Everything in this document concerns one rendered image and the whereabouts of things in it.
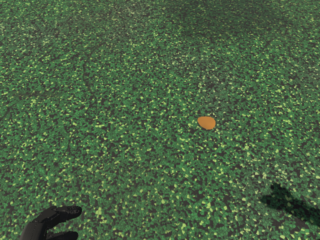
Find left robot hand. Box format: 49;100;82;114
19;205;82;240

